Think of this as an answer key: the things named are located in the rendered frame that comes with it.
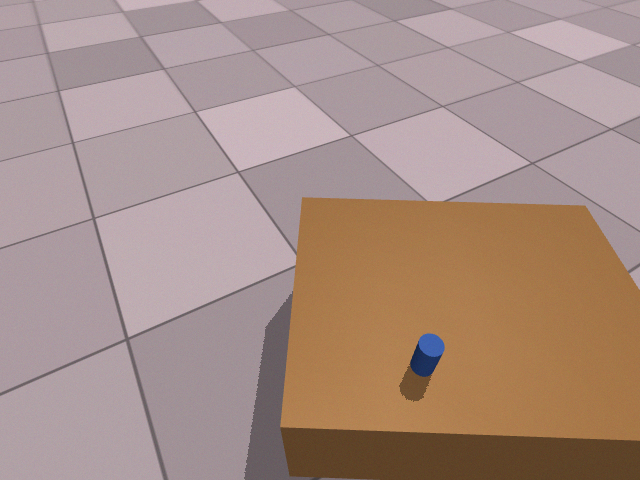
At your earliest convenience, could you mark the can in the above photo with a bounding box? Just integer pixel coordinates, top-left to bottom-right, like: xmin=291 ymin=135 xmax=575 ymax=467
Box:
xmin=410 ymin=333 xmax=445 ymax=377

